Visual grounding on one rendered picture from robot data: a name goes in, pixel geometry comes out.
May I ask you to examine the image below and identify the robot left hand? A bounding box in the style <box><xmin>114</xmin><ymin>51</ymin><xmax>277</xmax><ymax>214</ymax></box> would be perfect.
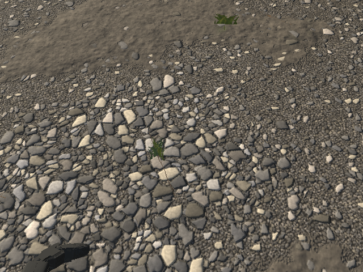
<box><xmin>22</xmin><ymin>243</ymin><xmax>90</xmax><ymax>272</ymax></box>

